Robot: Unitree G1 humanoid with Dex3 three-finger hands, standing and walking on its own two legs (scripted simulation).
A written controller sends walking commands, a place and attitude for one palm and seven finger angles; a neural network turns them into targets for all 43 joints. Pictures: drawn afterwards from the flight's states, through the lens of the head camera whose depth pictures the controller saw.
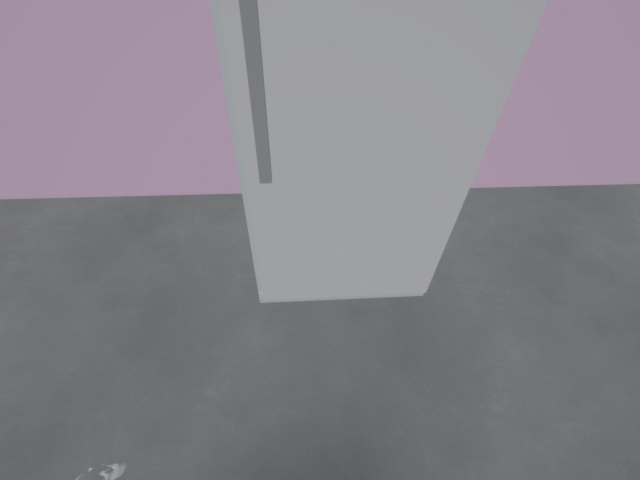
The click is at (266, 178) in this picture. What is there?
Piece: fridge door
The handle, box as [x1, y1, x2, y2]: [239, 0, 271, 183]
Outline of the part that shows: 239,0 260,183 271,182 256,0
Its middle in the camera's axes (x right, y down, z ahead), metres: -0.12 -0.31 +0.71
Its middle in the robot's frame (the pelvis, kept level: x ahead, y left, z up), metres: +0.75 +0.16 +0.15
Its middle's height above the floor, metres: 0.92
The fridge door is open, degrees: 0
